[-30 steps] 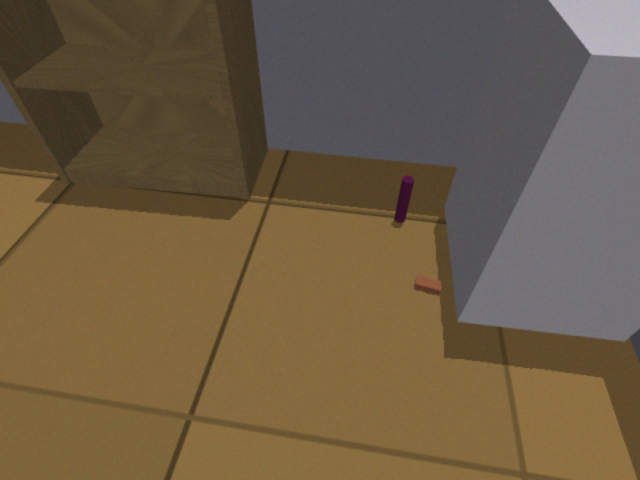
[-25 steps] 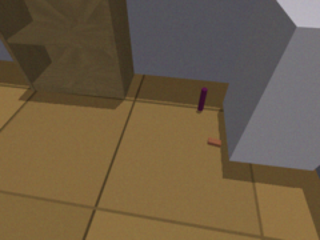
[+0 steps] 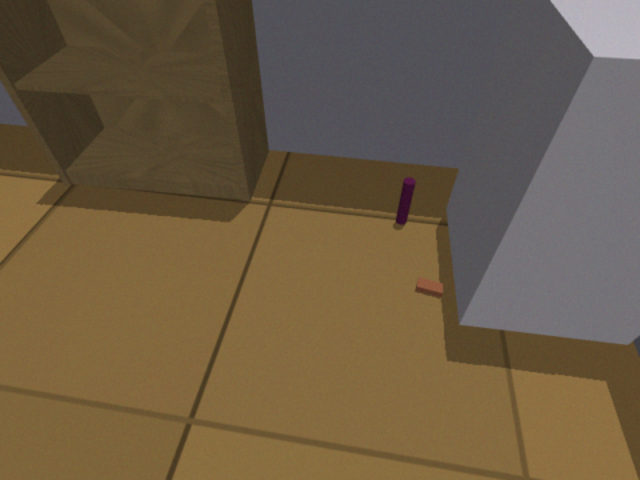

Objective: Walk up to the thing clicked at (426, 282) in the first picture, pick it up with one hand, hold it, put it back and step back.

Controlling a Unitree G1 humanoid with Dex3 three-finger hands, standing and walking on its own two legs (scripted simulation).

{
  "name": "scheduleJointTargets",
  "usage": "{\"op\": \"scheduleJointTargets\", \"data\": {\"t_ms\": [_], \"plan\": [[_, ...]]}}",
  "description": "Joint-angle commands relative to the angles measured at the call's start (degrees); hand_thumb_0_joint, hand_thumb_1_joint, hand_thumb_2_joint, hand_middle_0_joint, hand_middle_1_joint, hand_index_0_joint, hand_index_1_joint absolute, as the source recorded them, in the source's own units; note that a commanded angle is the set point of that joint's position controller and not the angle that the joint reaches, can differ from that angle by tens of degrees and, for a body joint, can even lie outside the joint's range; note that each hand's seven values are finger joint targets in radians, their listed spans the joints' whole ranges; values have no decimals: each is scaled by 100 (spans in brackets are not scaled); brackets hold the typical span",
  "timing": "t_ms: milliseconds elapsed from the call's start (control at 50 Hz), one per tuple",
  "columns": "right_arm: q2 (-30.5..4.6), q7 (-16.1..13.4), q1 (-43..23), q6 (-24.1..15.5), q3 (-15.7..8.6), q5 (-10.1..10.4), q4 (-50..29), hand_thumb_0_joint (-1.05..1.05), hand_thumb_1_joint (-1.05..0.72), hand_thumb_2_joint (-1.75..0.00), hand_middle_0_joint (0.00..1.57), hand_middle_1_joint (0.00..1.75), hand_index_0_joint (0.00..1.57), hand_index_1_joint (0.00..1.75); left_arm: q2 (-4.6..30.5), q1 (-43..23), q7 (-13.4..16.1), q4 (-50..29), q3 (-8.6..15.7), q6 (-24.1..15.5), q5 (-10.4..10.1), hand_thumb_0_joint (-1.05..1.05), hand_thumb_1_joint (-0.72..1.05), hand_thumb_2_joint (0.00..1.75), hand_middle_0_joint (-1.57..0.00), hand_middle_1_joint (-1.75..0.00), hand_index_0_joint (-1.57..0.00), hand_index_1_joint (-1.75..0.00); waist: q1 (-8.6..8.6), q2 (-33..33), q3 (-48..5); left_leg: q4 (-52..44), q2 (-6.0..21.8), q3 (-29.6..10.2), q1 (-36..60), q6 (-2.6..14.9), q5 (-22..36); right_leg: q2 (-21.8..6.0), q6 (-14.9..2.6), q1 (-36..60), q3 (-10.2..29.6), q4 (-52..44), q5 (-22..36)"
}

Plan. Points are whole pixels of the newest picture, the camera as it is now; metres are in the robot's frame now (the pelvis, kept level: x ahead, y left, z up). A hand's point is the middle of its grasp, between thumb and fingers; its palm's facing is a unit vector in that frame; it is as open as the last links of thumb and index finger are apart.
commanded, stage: stand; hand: left
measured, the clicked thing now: (429, 287) +0.94 -0.39 -0.77
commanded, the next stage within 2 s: walk up in 0.52 s
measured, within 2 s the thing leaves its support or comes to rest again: neither
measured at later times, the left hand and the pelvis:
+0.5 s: hand out of the picture +0.08 +0.25 -0.16, palm faces -0.03 -0.94 -0.33, open 7.4 cm; pelvis +0.00 +0.00 +0.00, yaw +0 degrees
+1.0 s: hand (201, 438) +0.23 +0.19 -0.14, palm faces -0.32 -0.85 -0.42, open 7.4 cm; pelvis +0.10 -0.06 -0.02, yaw -24 degrees
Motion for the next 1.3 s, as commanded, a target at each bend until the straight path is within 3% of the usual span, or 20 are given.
{"op": "scheduleJointTargets", "data": {"t_ms": [0,480,500,540,560,580,640,760,780,800,820,840,900,940,1100,1180,1200,1220,1240,1280], "plan": [[-1193,-77,-189,-134,-206,18,-338,0,-90,-90,20,30,20,30,1257,-202,95,-318,232,-118,-7,0,90,90,-20,-30,-20,-30,6,-26,-492,-189,709,-467,154,166,1020,-740,-166,42,565,-250,987],[-1214,-69,-124,-139,-203,25,-321,0,-90,-90,20,30,20,30,1251,-135,91,-304,227,-119,-18,0,90,90,-20,-30,-20,-30,28,21,-486,-222,710,-485,133,148,1169,-735,-170,152,547,-259,1127],[-1935,74,-76,-290,-726,-196,-950,0,-90,-90,20,30,20,30,1756,379,-129,-933,711,-20,115,0,90,90,-20,-30,-20,-30,-119,109,-484,765,455,65,1164,390,-1345,-480,-512,-1325,1409,292,-597],[-1884,128,1012,-276,-854,-179,-807,0,-90,-90,20,30,20,30,1378,-805,-297,-1393,691,49,146,0,90,90,-20,-30,-20,-30,-852,570,89,-329,1288,-825,2327,844,-3021,-94,-111,-3981,755,904,-1835],[-2098,124,1136,-274,-931,-144,-912,0,-90,-90,20,30,20,30,1186,-1018,-315,-1595,702,42,170,0,90,90,-20,-30,-20,-30,-999,1381,135,-1122,2554,-1899,1745,1276,-3051,-70,-128,-4093,361,2715,-1776],[-2029,122,601,-305,-931,-152,-1232,0,-90,-90,20,30,20,30,1312,-703,-331,-1595,720,40,197,0,90,90,-20,-30,-20,-30,-680,830,219,-1172,2960,-1900,1107,1443,-2448,-527,-119,-3851,417,3306,-1641],[-1824,148,-141,-366,-903,-203,-1693,0,-90,-90,20,30,20,30,1349,443,-491,-1435,801,100,66,0,90,90,-20,-30,-20,-30,70,850,65,-1014,2405,-686,506,1221,-1997,-900,-76,-2826,360,3238,-1319],[-1695,269,-391,-223,-904,-223,-2071,0,-90,-90,20,30,20,30,1321,1559,-526,-1333,971,-25,100,0,90,90,-20,-30,-20,-30,538,139,-146,1399,1282,1317,-1290,730,-1817,-163,-70,-47,-914,1820,-136],[-1469,286,-375,-173,-823,-207,-2138,0,-90,-90,20,30,20,30,1653,2269,-412,-1146,1108,-96,115,0,90,90,-20,-30,-20,-30,877,-894,-394,3190,837,1446,-2067,585,-1623,10,-275,867,-387,1587,-691],[-1058,352,-448,-156,-652,-160,-2407,0,-90,-90,20,30,20,30,2139,2729,-278,-1221,1263,-156,150,0,90,90,-20,-30,-20,-30,1150,-2290,-158,4989,70,1294,-3481,308,-2557,-923,-802,1132,1903,303,-2541],[-1208,410,-497,-141,-646,-91,-2660,0,-90,-90,20,30,20,30,2322,2373,-245,-1518,1202,-194,77,0,90,90,-20,-30,-20,-30,796,-1945,-183,5274,-52,-46,-3817,80,-2635,-2032,-1535,584,4926,-928,-3203],[-1539,399,-575,-170,-728,-101,-2612,0,-90,-90,20,30,20,30,2482,1777,-181,-1749,1195,-212,-23,0,90,90,-20,-30,-20,-30,558,-1072,22,5324,361,-548,-3691,13,-2344,-2285,-1827,133,5337,-1141,-3696],[-1672,361,90,-201,-722,-2,-2286,0,-90,-90,20,30,20,30,2162,1074,-3,-1885,1051,-302,-40,0,90,90,-20,-30,-20,-30,62,-641,-62,4477,733,-438,-2957,6,-1578,-1609,-1312,-357,3251,-428,-2120],[-1643,410,423,-128,-704,4,-2182,0,-90,-90,20,30,20,30,1998,1100,-4,-1894,948,-316,-53,0,90,90,-20,-30,-20,-30,59,-777,91,4021,615,-219,-2579,12,-1229,-1195,-1156,-838,2502,-327,-1731],[-1587,543,165,-185,-823,-189,-2730,0,-90,-90,20,30,20,30,2150,1323,53,-2109,972,-484,-10,0,90,90,-20,-30,-20,-30,52,-629,199,2537,676,-135,-2243,-78,-152,-978,-1066,-1217,2138,101,-1550],[-1858,470,1921,-262,-1064,-190,-2338,0,-90,-90,20,30,20,30,1731,948,139,-2286,804,-459,81,0,90,90,-20,-30,-20,-30,-981,131,-443,1742,354,9,904,233,-658,-435,-574,-2927,1331,2599,-456],[-2193,382,2538,-303,-1170,-283,-2293,0,-90,-90,20,30,20,30,1218,1285,167,-2277,659,-452,50,0,90,90,-20,-30,-20,-30,-1228,1592,-639,724,1142,-1285,1381,415,-2316,289,-360,-3622,816,4551,-1066],[-2385,321,1919,-333,-1159,-204,-2535,0,-90,-90,20,30,20,30,1160,1601,213,-2303,551,-431,-47,0,90,90,-20,-30,-20,-30,-719,2171,-346,-866,2328,-3595,706,584,-3643,488,-277,-4220,446,5625,-1944],[-2640,322,1159,-339,-1217,12,-2694,0,-90,-90,20,30,20,30,1552,1936,237,-2145,599,-442,-10,0,90,90,-20,-30,-20,-30,-238,1733,-253,-1357,2686,-4338,-140,898,-4225,39,-341,-3716,724,6041,-1740],[-2106,322,610,-317,-1021,-64,-2857,0,-90,-90,20,30,20,30,1902,1920,145,-1799,698,-410,-106,0,90,90,-20,-30,-20,-30,2,1075,100,-805,2046,-2459,-848,1034,-3489,-415,-192,-3280,486,5560,-986]]}}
